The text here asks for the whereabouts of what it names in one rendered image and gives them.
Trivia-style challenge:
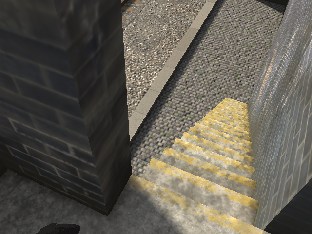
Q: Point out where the stairs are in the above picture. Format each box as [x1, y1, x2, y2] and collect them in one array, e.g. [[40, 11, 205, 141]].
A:
[[141, 97, 259, 226]]

